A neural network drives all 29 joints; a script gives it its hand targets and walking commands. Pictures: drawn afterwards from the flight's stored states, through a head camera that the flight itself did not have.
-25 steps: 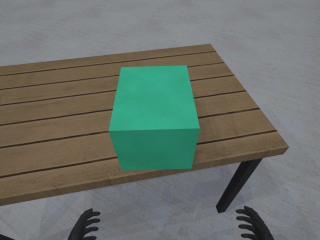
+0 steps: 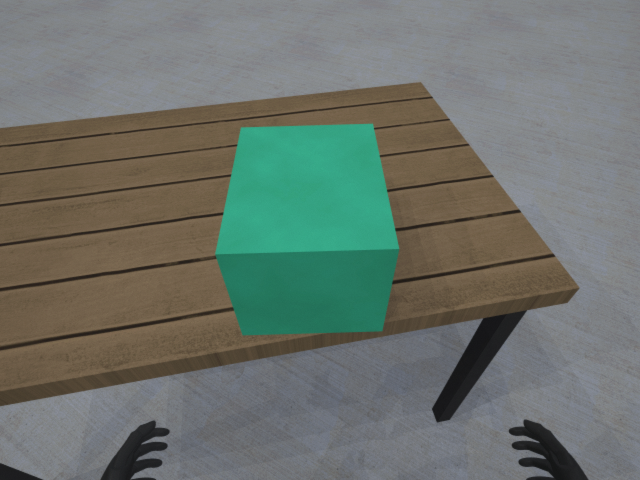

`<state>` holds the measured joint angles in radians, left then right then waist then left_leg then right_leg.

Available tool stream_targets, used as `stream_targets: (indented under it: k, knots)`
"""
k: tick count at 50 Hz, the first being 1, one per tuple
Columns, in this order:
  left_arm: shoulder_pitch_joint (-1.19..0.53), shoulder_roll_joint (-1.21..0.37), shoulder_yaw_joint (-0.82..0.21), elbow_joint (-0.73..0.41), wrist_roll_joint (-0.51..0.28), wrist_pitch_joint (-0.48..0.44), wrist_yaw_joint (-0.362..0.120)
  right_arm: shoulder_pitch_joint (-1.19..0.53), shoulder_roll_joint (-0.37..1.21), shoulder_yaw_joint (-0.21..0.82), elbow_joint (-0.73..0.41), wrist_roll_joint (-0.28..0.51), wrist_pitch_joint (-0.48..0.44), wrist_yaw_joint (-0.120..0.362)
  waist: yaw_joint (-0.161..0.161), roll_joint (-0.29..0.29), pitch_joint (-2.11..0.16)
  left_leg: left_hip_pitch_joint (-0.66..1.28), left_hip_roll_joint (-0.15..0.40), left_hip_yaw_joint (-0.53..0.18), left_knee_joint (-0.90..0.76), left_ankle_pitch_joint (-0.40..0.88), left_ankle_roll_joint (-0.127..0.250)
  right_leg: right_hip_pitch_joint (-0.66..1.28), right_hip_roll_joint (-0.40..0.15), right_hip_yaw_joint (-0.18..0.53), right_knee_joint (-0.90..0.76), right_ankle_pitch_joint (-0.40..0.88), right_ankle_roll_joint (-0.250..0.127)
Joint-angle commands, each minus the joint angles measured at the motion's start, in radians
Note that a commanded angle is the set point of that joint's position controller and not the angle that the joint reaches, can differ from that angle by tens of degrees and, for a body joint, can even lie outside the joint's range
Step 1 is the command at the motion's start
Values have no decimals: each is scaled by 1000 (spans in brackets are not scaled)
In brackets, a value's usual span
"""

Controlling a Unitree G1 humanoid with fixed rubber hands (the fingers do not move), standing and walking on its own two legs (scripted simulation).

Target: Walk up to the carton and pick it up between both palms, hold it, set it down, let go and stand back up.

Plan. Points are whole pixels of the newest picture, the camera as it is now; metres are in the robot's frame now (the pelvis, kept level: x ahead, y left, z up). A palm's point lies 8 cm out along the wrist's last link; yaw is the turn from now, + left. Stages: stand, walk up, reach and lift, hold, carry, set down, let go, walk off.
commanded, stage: stand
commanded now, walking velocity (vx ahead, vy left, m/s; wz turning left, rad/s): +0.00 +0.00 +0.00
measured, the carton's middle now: (309, 226) +0.46 +0.03 +0.05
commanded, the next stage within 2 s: walk up in 1.38 s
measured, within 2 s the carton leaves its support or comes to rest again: neither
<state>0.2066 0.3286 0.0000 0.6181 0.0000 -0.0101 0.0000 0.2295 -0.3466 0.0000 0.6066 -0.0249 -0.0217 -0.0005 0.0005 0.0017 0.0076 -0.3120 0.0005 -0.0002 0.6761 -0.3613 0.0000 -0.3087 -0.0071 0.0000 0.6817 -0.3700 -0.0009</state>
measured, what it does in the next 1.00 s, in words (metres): stands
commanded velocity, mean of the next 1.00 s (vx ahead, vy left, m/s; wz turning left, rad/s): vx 0.00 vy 0.00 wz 0.00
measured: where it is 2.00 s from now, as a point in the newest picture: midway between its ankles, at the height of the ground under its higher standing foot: outside the picture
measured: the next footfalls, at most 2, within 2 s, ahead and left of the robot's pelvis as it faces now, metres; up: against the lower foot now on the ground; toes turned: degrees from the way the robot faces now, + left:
none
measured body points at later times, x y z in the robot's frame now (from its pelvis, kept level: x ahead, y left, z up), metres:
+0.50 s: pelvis +0.00 +0.00 +0.00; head +0.00 +0.00 +0.45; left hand +0.15 +0.27 -0.08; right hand +0.15 -0.28 -0.08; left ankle +0.00 +0.12 -0.72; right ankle +0.00 -0.12 -0.72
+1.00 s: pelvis -0.02 +0.00 +0.00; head -0.02 +0.00 +0.45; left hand +0.14 +0.28 -0.08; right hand +0.14 -0.28 -0.08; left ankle +0.00 +0.12 -0.72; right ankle +0.00 -0.12 -0.72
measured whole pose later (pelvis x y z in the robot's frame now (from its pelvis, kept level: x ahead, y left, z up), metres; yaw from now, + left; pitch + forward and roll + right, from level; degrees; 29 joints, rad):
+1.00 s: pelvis -0.02 +0.00 +0.00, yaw +0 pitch -2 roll +0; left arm 0.21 0.34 0.00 0.66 0.00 -0.01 0.00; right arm 0.23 -0.36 0.00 0.61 -0.02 -0.03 0.00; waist 0.00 0.00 0.01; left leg -0.31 0.00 0.00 0.68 -0.34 0.00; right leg -0.31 -0.01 0.00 0.68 -0.35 0.00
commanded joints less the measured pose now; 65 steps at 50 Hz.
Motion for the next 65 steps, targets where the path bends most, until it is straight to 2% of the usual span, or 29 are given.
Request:
stream_targets:
  k: [1, 4, 5, 8, 9, 10, 12, 15, 16, 18, 21, 23, 25, 27, 30, 31, 32, 34, 36, 39, 42, 43, 45, 48, 50, 54, 57, 61, 65]
  knots:
    - [-91, 191, 86, -46, 18, -35, 0, -68, -178, -74, -50, 9, -35, -12, 1, 12, -10, 5, 85, -71, -129, 230, 56, 31, -80, 70, -116, 220, -62]
    - [-65, 199, 86, -47, 23, -34, 2, -37, -188, -80, -36, 9, -37, -6, 7, -26, -88, 46, 106, -75, -133, 232, 59, 51, -84, 66, -96, 213, -65]
    - [-67, 166, 80, -47, 22, -27, -8, -47, -199, -86, -33, 4, -39, -6, 5, 69, -53, 50, 118, -96, -135, 356, 57, 24, -56, 26, -67, 207, -53]
    - [-41, 199, 84, -28, 21, -30, -2, -50, -178, -75, -43, 5, -48, -5, 9, -9, -101, 55, 111, -97, -132, 317, 61, 71, -70, 28, -79, 269, -54]
    - [-80, 197, 93, -31, 18, -25, -7, -96, -178, -72, -42, 0, -49, -3, 19, 41, -75, 37, 114, -103, -128, 315, 74, 62, -65, 40, -74, 252, -50]
    - [-63, 201, 95, -34, 31, -31, 5, -56, -173, -73, -28, 2, -43, -10, 5, -19, -37, 14, 103, -101, -137, 292, 67, 61, -69, 55, -94, 267, -61]
    - [-74, 183, 82, -43, 18, -41, -4, -60, -207, -83, -26, 13, -43, -6, 10, 22, -77, 44, 92, -61, -119, 307, 57, 63, -89, 66, -99, 295, -65]
    - [-89, 183, 81, -32, 26, -33, 9, -55, -165, -74, -30, 15, -35, -9, -10, -7, -80, 77, 101, -64, -115, 320, 54, 50, -82, 62, -101, 305, -60]
    - [-75, 210, 89, -33, 19, -30, 8, -31, -172, -68, -36, 10, -36, -12, -8, -27, -76, 70, 100, -71, -108, 339, 67, 50, -76, 69, -93, 315, -63]
    - [-44, 181, 75, -38, 17, -33, 3, -81, -187, -69, -39, 5, -32, -12, 32, 33, -45, 51, 100, -78, -127, 302, 63, 43, -83, 67, -107, 280, -64]
    - [-97, 201, 90, -38, 24, -36, 3, -62, -161, -67, -34, 14, -33, -16, -7, -1, -48, 46, 108, -62, -135, 278, 61, 33, -74, 66, -98, 283, -62]
    - [-45, 192, 83, -20, 10, -38, -3, -44, -205, -71, -20, 15, -35, -14, 20, 24, -78, 53, 125, -93, -127, 335, 75, 62, -68, 50, -84, 278, -56]
    - [-69, 177, 73, -14, 23, -36, 5, -62, -166, -65, -43, 15, -40, -9, -13, 31, -51, 59, 107, -94, -134, 270, 69, 29, -89, 90, -122, 282, -68]
    - [-84, 197, 80, -25, 20, -33, 6, -64, -189, -68, -34, 20, -48, -4, 9, -36, -38, 38, 108, -86, -136, 288, 65, 46, -83, 64, -116, 297, -69]
    - [-75, 238, 98, -14, 29, -39, 2, -58, -162, -68, -34, 11, -31, -9, -17, -13, -61, 61, 93, -60, -105, 304, 58, 48, -97, 84, -111, 358, -73]
    - [-57, 188, 84, -16, 18, -38, 2, -51, -203, -82, -30, 12, -32, -14, 9, 6, -132, 98, 94, -61, -104, 319, 62, 81, -102, 93, -108, 362, -70]
    - [-95, 212, 87, -19, 28, -34, 5, -27, -186, -75, -19, 8, -34, -15, -31, -9, -96, 114, 94, -60, -113, 325, 51, 42, -96, 65, -98, 371, -68]
    - [-91, 196, 81, -28, 24, -37, 14, -89, -197, -82, -25, 9, -32, -12, 8, -54, -73, 68, 100, -65, -117, 295, 61, 55, -85, 62, -107, 338, -69]
    - [-74, 157, 67, -11, 24, -34, 4, -49, -197, -81, -22, 6, -36, -16, -2, 10, -57, 68, 105, -75, -120, 316, 63, 38, -87, 81, -121, 328, -70]
    - [-96, 189, 79, -13, 21, -33, -2, -65, -173, -64, -18, 12, -31, 0, 6, -26, -20, 13, 118, -88, -174, 216, 60, 51, -83, 64, -123, 224, -65]
    - [-97, 222, 81, -15, 27, -36, 5, -74, -173, -60, -17, 8, -28, -11, 1, -14, 0, 15, 111, -99, -194, 162, 58, 23, -87, 82, -163, 150, -68]
    - [-88, 206, 79, 0, 24, -32, 1, -74, -173, -65, -22, 5, -33, -11, -9, 34, -12, 36, 105, -93, -175, 139, 63, 7, -84, 94, -163, 132, -68]
    - [-86, 212, 84, -11, 32, -35, 7, -77, -182, -68, -22, 7, -37, -3, 14, -10, -26, 17, 98, -92, -185, 152, 50, 48, -80, 69, -141, 165, -68]
    - [-45, 186, 81, 7, 9, -34, 0, -83, -191, -72, -4, 10, -39, 0, 20, 14, -31, 39, 104, -94, -156, 242, 65, 49, -80, 76, -123, 222, -62]
    - [-54, 217, 82, -5, 25, -32, 16, -83, -176, -66, -14, 11, -32, -8, 15, -51, -34, 21, 97, -77, -152, 249, 60, 66, -91, 79, -133, 285, -78]
    - [-65, 202, 80, 14, 29, -41, 0, -56, -187, -71, 11, 5, -34, -7, 10, 20, -25, 31, 96, -74, -149, 234, 55, 56, -97, 82, -146, 261, -64]
    - [-130, 186, 77, -7, 24, -37, 7, -71, -182, -75, -6, 6, -34, -10, -5, -57, -15, 42, 90, -79, -170, 215, 56, 17, -81, 78, -151, 249, -74]
    - [-105, 216, 86, 8, 24, -38, 3, -90, -182, -69, -4, 11, -37, -2, -5, 23, 20, 0, 122, -110, -214, 106, 60, 21, -77, 92, -174, 135, -67]
    - [-122, 184, 76, -9, 24, -38, 4, -98, -169, -63, -11, 11, -30, -3, 6, -32, 34, -12, 103, -108, -209, 128, 58, 18, -79, 93, -175, 157, -74]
